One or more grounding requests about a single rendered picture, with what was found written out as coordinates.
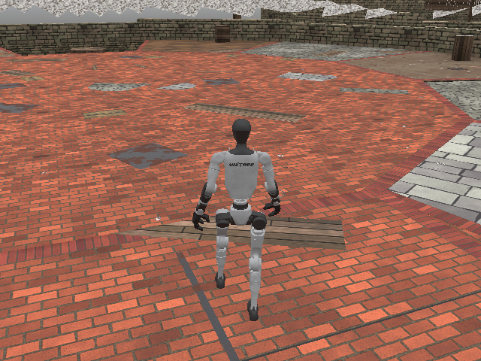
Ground robot left upper arm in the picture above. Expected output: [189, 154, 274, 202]
[205, 151, 226, 194]

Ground humanoid robot torso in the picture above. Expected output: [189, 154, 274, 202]
[224, 148, 259, 226]

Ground left robot hand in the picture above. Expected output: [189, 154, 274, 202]
[192, 212, 210, 231]

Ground robot left forearm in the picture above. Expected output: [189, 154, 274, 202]
[195, 182, 212, 215]

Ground robot right forearm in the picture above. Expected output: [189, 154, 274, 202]
[268, 180, 280, 206]

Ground robot right foot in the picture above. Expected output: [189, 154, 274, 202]
[247, 300, 259, 321]

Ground robot right upper arm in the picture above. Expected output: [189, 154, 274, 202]
[256, 151, 277, 192]

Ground right robot hand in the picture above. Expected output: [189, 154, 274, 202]
[263, 203, 281, 217]

